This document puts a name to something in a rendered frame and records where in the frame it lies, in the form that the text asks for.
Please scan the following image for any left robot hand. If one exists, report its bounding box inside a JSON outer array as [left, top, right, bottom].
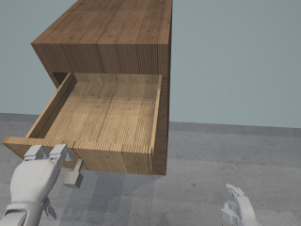
[[9, 144, 74, 221]]

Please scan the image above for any robot left forearm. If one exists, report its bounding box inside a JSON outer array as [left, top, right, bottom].
[[0, 202, 43, 226]]

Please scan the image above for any right robot hand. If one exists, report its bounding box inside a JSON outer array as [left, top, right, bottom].
[[221, 184, 258, 226]]

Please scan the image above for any drawer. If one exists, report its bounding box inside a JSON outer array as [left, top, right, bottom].
[[2, 73, 162, 176]]

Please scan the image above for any cabinet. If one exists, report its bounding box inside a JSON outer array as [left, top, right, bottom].
[[30, 0, 173, 176]]

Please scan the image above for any handle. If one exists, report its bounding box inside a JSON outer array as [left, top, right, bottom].
[[63, 159, 85, 189]]

